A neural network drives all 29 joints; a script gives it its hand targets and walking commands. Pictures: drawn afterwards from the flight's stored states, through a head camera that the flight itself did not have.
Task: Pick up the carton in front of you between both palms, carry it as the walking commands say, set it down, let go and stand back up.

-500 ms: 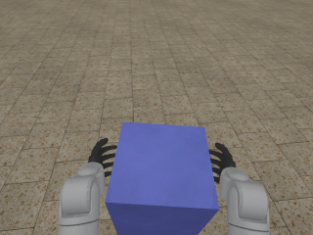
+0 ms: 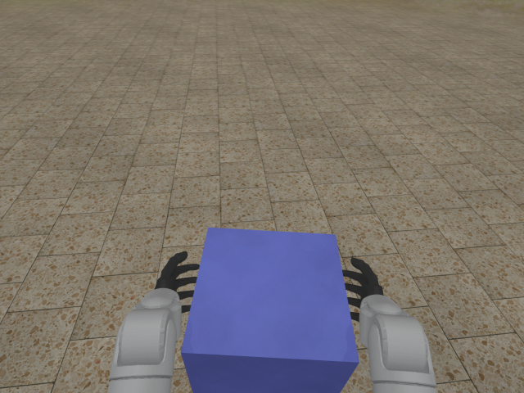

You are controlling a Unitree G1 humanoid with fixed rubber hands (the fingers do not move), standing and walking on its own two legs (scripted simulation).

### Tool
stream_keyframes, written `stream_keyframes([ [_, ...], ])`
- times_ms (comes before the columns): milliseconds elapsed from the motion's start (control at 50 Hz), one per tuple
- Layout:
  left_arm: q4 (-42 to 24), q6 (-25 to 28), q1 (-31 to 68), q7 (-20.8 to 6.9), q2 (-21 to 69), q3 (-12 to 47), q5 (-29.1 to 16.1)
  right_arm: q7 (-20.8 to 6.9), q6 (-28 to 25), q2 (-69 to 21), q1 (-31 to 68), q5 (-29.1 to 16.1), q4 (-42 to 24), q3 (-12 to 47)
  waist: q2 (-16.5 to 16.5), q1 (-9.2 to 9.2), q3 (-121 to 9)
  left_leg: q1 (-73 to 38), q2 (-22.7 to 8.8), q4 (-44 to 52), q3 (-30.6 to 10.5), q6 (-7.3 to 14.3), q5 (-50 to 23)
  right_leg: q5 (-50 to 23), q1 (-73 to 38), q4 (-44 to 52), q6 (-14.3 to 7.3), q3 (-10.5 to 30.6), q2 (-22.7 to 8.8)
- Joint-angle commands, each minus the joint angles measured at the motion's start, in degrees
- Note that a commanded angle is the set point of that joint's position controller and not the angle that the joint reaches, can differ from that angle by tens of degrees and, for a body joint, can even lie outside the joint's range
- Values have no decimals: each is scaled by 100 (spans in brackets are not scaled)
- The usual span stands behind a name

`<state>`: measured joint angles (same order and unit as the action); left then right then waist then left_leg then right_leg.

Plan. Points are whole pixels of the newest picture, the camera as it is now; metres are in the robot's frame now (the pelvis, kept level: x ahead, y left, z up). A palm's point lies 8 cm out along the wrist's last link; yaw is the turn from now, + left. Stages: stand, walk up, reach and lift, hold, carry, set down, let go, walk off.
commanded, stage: carry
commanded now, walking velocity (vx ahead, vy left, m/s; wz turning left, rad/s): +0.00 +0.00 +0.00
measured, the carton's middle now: (266, 325) +0.28 +0.00 -0.03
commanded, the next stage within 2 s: hold in 0.56 s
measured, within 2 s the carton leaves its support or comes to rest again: neither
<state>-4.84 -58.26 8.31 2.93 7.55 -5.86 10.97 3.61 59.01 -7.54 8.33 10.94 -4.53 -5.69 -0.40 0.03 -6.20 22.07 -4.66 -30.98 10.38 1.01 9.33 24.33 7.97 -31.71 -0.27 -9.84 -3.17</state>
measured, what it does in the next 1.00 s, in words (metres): stands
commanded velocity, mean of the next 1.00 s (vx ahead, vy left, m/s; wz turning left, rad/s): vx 0.00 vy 0.00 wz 0.00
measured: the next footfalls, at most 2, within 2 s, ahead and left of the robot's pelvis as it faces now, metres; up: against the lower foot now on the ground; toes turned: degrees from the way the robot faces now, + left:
none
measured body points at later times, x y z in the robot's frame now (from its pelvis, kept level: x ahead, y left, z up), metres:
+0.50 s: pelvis -0.02 +0.00 +0.00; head -0.03 +0.00 +0.45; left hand +0.29 +0.15 +0.03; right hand +0.28 -0.15 +0.03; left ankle +0.08 +0.12 -0.73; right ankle -0.08 -0.09 -0.73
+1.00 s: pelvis -0.03 +0.03 +0.01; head -0.04 +0.06 +0.46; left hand +0.31 +0.12 +0.03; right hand +0.25 -0.18 +0.04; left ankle +0.07 +0.14 -0.73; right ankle -0.08 -0.10 -0.73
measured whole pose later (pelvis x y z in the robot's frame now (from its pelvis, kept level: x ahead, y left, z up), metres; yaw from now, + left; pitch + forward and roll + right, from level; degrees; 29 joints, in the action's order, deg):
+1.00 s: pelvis -0.03 +0.03 +0.01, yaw -11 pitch -5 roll +0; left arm 17.5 -38.6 18.9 1.5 9.8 -14.8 18.6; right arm -0.5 35.1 -10.0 19.7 18.3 22.4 -18.0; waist -3.5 0.5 3.1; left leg 11.8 0.0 -22.6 -0.9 -0.8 5.5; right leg 17.1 3.9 -26.2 0.4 5.2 0.3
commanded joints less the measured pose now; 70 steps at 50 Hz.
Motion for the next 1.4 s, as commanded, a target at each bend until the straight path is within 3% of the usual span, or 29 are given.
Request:
stream_keyframes([
  [0,-63,447,2583,-1419,5038,3442,-1817,-1460,-531,-4999,2729,-1865,-202,3468,-21,5,-938,-1111,-462,289,-544,60,-953,-1119,642,788,-57,487,-619],
  [180,1119,1571,3044,-1474,5095,2620,-1149,-1549,-1662,-5073,3181,-1206,980,2633,28,7,-931,-1090,-462,408,-581,25,-626,-735,812,857,-115,552,-601],
  [300,1728,2185,3368,-1559,5428,2362,-926,-1656,-2288,-5411,3530,-978,1594,2360,61,12,-1188,-1172,-476,380,-590,61,-874,-928,690,688,-134,528,-543],
  [440,1311,2023,3052,-1535,5537,2853,-1165,-1630,-2121,-5486,3207,-1206,1195,2797,86,24,-1472,-1253,-518,227,-561,110,-1539,-1447,516,428,-96,484,-501],
  [540,1193,1839,2882,-1507,5345,2825,-1164,-1585,-1929,-5294,2989,-1173,1088,2736,53,25,-1389,-1163,-516,201,-541,104,-1508,-1562,571,434,-94,501,-529],
  [560,946,1862,2419,-1535,5409,2689,-1177,-1631,-2050,-5485,2627,-1030,1273,2584,-831,-12,-514,-3217,1076,289,-1288,122,-2014,-3040,1537,1301,-129,1737,475],
  [580,712,1935,2542,-1530,5193,2764,-1143,-1566,-2193,-5347,2594,-882,1240,2543,-705,-134,-690,-3675,1006,277,-1415,22,-2450,-3651,1577,1256,-102,1770,448],
  [600,644,1968,2768,-1542,5130,2898,-1167,-1484,-2291,-5285,2492,-849,1392,2339,-580,-189,-875,-3490,970,324,-1477,-43,-2481,-3266,1006,1344,-137,1785,498],
  [640,641,2031,2954,-1568,5262,3024,-1190,-1456,-2379,-5275,2765,-863,1323,2387,-247,-152,-887,-3100,1047,508,-1379,-126,-2174,-3264,357,1312,-53,1697,604],
  [660,693,2060,3041,-1586,5221,3032,-1182,-1441,-2403,-5307,2796,-873,1381,2378,-315,-169,-846,-2965,1047,528,-1369,-120,-1927,-2861,264,1402,-80,1698,605],
  [760,1149,2116,2793,-1488,5322,2750,-914,-1640,-2433,-5384,3339,-1123,1466,2638,-192,199,-583,-3072,1139,669,-1303,-92,-1323,-2121,724,1485,-69,1625,585],
  [880,1702,2124,3141,-1518,5628,2509,-780,-1854,-2471,-5353,3799,-1006,1947,2381,-8,187,-421,-3436,1053,824,-1295,-139,-840,-1245,1337,1587,-133,1560,646],
  [980,2622,2303,4180,-1617,5930,1922,-581,-2048,-2817,-5113,4626,-379,3008,1405,17,-36,-258,-3454,952,702,-1375,-241,249,-123,2066,1398,-314,1486,707],
  [1080,3697,2702,4947,-1458,5538,666,63,-2006,-3312,-4560,5302,520,4055,-102,57,-205,-135,-2640,832,399,-1607,-263,976,119,2563,655,-358,1404,845],
  [1160,4025,3125,4801,-1120,4673,-283,667,-1812,-3644,-3851,5193,1075,4422,-931,94,-62,-199,-1808,876,-51,-1603,-245,581,-184,3227,131,-322,1387,901],
  [1220,4090,3634,4767,-932,4347,-451,881,-1780,-4050,-3597,5215,1117,4468,-980,117,14,-682,-1310,952,-578,-1533,-232,-68,-474,3884,-332,-215,1324,985],
  [1280,4020,4241,4954,-827,4542,-58,821,-1818,-4599,-3801,5388,844,4491,-544,118,-20,-1572,-1144,960,-1109,-1543,-199,-896,-742,4550,-832,-119,1222,1085],
  [1380,3619,4926,5584,-750,5147,1184,340,-1837,-5234,-4408,5848,105,4269,575,111,-191,-3813,-1548,942,-2150,-1633,-174,-2178,-1024,5827,-1590,27,1009,1214],
])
